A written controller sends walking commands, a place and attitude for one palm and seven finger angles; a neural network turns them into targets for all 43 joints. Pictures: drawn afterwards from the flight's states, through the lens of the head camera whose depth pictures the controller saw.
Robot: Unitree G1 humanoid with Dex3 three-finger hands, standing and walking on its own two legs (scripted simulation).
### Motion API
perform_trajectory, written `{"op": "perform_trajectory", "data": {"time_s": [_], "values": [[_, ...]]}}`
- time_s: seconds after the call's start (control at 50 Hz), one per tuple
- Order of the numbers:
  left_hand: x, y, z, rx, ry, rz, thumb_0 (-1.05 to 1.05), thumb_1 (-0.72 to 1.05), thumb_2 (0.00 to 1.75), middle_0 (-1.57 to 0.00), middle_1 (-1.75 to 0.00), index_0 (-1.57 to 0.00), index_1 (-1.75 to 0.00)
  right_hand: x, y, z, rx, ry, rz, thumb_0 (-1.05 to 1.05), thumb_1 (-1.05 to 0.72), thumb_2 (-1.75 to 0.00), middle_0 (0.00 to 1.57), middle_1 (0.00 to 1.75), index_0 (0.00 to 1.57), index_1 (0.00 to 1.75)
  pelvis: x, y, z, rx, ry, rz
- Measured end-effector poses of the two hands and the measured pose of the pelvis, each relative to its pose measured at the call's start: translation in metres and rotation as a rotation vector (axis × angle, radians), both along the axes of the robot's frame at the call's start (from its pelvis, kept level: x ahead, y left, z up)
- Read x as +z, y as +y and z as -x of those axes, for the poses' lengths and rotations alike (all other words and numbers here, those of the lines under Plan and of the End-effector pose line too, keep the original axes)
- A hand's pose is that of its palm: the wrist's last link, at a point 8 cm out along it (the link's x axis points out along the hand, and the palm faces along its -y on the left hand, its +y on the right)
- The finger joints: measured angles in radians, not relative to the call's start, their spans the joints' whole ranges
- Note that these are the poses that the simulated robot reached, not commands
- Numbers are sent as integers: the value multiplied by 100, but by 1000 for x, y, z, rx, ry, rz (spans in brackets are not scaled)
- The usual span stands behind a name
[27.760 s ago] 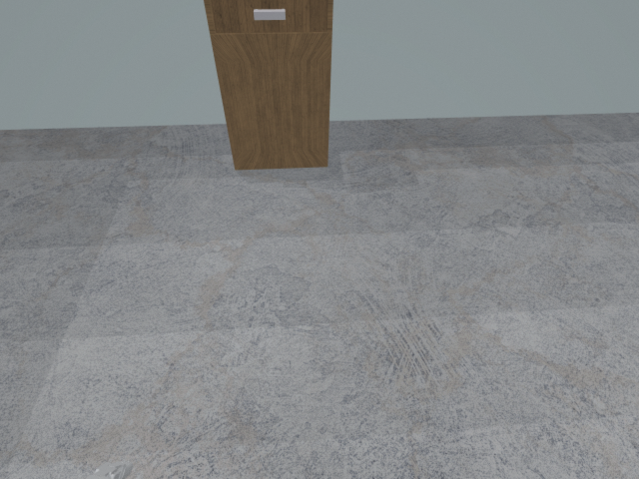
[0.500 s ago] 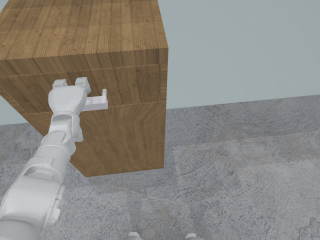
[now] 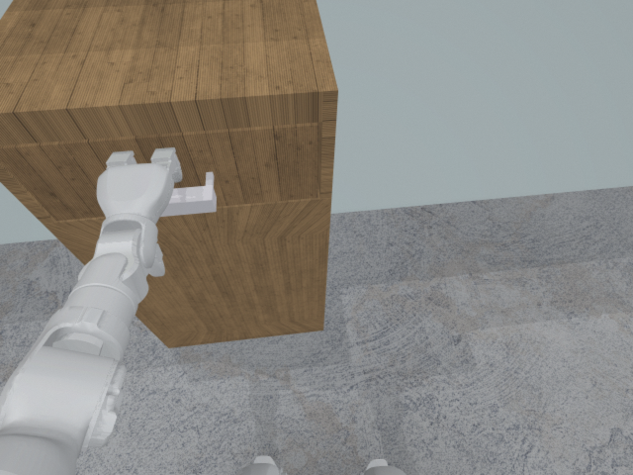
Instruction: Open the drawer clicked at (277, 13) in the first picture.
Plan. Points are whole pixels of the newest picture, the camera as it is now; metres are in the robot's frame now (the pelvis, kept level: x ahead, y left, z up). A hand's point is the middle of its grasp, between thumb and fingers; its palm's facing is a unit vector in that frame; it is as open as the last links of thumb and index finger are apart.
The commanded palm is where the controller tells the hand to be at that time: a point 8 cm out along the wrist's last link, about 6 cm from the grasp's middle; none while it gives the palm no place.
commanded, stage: lift the fingers back up to retry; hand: left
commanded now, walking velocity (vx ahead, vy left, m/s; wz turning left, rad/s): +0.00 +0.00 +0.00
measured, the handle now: (174, 191) +0.51 +0.22 +0.02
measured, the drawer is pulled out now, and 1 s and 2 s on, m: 0.00 0.00 0.00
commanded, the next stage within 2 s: re-aim the fingers above the handle in 0.68 s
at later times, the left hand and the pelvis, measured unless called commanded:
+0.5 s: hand (154, 193) +0.46 +0.22 +0.07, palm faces +0.01 -0.02 -1.00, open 13.5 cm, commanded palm +0.44 +0.22 +0.15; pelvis +0.03 +0.00 +0.02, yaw +1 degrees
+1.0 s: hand (143, 188) +0.46 +0.23 +0.08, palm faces -0.03 -0.01 -1.00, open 13.6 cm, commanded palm +0.45 +0.23 +0.15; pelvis +0.04 -0.02 +0.03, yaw +1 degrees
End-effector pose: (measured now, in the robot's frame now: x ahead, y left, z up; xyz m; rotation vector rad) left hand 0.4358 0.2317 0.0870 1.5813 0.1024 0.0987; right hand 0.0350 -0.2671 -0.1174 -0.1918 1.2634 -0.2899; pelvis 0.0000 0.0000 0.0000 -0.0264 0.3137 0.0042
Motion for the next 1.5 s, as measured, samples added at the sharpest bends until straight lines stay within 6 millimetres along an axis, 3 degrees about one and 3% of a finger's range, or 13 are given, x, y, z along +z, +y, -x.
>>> {"op": "perform_trajectory", "data": {"time_s": [0.28, 0.4, 0.56, 0.78, 1.02, 1.28, 1.5], "values": [[15, -9, -4, -13, 21, 30, 0, -49, 31, -34, -124, -36, -122, 8, 7, -23, -9, -49, -19, 1, -90, -90, 20, 30, 21, 30, 13, 1, -16, -1, -48, -4], [20, -10, -5, -12, 23, 29, 0, -49, 31, -36, -122, -38, -122, 11, 6, -42, 6, -72, -28, 1, -90, -90, 20, 30, 21, 30, 18, -1, -24, 0, -63, -9], [46, -15, -5, -10, -9, 19, 0, -49, 31, -39, -123, -40, -123, 15, 2, -75, 34, -122, -41, 1, -90, -90, 20, 30, 21, 30, 24, -6, -34, 8, -94, -16], [51, -15, -5, -7, 45, 37, 0, -49, 31, -35, -121, -39, -121, 28, -11, -105, 50, -186, -20, 1, -90, -90, 20, 30, 21, 30, 28, -17, -38, 2, -115, -26], [51, -5, -4, -11, 30, 25, 0, -49, 31, -34, -122, -36, -121, 24, -21, -88, 39, -127, -4, 1, -90, -90, 20, 30, 21, 30, 27, -19, -36, 9, -101, -25], [52, -5, -4, -14, 33, 25, 0, -49, 31, -34, -122, -36, -121, 18, -9, -57, 8, -86, -26, 1, -90, -90, 20, 30, 21, 30, 26, -13, -28, 6, -102, -22], [51, -4, -3, -25, 16, 32, 0, -49, 31, -34, -122, -35, -121, 19, -2, -46, 1, -88, -26, 1, -90, -90, 20, 30, 21, 30, 25, -5, -23, -1, -101, -18]]}}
